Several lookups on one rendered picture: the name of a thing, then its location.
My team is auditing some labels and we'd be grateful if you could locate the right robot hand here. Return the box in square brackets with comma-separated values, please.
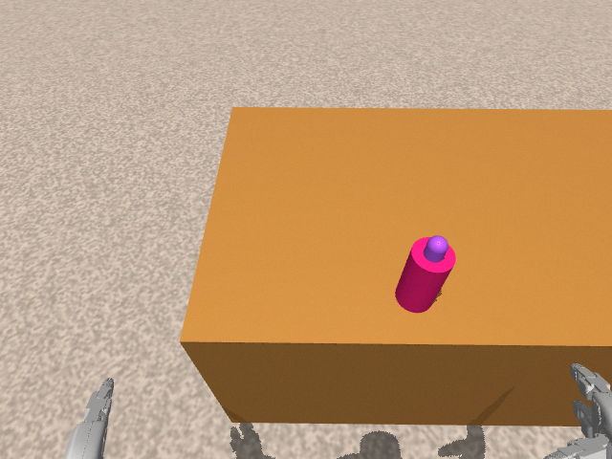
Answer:
[543, 363, 612, 459]

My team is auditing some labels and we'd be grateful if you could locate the left robot hand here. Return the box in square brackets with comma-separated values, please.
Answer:
[63, 378, 114, 459]

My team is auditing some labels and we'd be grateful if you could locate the bottle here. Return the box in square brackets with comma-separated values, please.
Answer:
[395, 235, 456, 313]

